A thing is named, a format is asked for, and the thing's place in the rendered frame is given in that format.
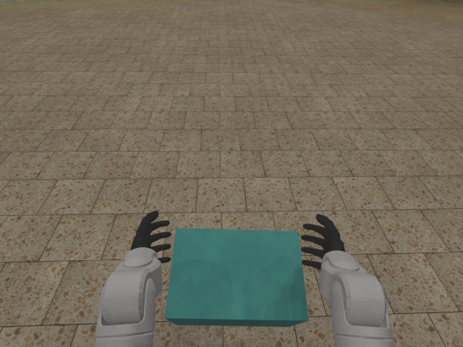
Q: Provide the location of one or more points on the robot left hand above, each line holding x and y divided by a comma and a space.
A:
144, 239

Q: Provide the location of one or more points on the left robot forearm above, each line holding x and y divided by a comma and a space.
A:
127, 307

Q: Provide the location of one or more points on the carton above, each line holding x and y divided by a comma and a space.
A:
227, 277

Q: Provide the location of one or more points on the right robot forearm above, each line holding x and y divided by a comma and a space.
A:
359, 310

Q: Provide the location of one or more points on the robot right hand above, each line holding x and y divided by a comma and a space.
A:
331, 241

